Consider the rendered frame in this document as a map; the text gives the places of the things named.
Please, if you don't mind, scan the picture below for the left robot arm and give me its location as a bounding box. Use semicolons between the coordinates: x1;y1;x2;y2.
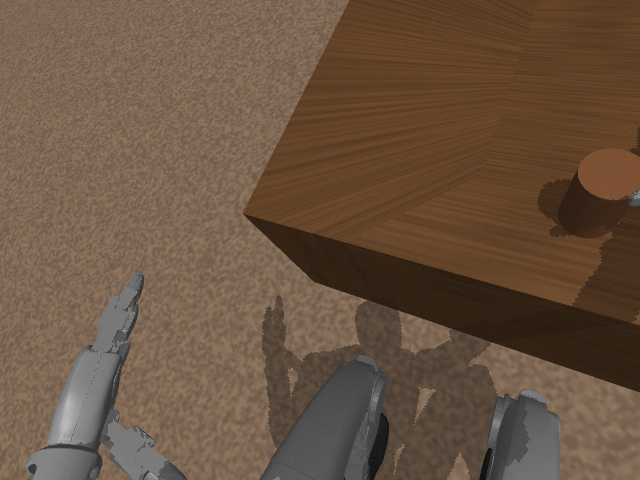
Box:
25;444;102;480

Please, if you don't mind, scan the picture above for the left robot hand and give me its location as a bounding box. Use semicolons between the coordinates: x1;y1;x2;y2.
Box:
46;271;188;480

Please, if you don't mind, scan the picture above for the can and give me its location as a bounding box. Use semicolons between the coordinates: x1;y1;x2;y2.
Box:
558;148;640;239

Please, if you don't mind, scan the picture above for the left robot foot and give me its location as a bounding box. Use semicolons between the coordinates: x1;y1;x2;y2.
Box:
344;413;389;480

